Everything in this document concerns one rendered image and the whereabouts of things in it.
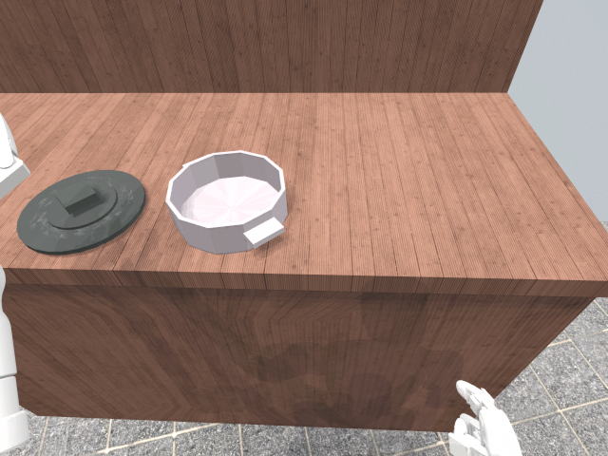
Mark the pot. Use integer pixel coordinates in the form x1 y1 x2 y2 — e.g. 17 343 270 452
165 150 288 255

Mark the robot left forearm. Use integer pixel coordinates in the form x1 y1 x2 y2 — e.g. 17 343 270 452
0 265 30 456

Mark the lid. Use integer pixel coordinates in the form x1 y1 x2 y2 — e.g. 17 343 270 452
16 170 146 256

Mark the knob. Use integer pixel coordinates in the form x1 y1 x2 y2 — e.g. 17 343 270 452
54 180 99 214

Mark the robot left hand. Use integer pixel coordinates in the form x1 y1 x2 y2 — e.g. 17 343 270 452
0 112 30 199

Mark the table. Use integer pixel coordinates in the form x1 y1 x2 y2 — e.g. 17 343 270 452
0 0 608 432

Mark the robot right hand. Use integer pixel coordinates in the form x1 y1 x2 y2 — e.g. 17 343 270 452
448 380 522 456

